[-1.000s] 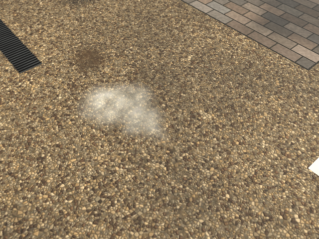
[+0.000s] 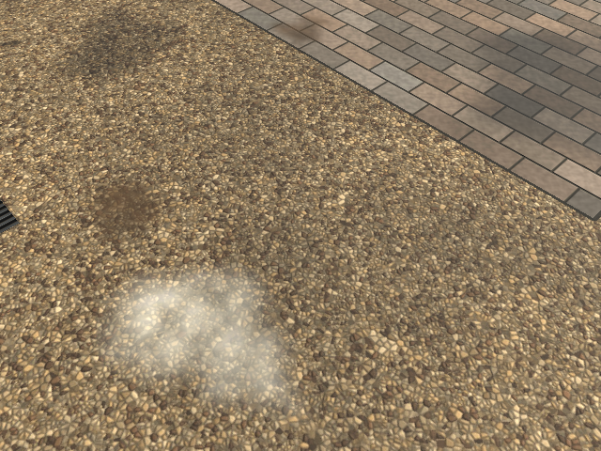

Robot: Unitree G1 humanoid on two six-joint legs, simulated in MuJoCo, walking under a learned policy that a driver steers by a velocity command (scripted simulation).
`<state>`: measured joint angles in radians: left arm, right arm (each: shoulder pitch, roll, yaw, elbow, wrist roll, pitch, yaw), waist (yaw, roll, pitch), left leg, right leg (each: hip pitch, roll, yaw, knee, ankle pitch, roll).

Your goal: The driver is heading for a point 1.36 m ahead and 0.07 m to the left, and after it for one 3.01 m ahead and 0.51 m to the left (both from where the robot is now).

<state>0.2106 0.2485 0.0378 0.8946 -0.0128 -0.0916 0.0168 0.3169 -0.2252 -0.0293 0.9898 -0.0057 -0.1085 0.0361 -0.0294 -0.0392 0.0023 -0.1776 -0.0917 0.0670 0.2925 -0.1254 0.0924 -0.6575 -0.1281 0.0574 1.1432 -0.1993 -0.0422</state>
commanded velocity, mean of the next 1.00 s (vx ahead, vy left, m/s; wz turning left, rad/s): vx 0.50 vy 0.00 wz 0.00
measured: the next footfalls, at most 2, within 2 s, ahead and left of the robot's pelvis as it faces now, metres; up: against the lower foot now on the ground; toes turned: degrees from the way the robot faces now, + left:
right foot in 0.30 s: +0.34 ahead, -0.17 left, +0.00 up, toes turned -2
left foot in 0.86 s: +0.66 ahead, +0.07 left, +0.00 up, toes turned +3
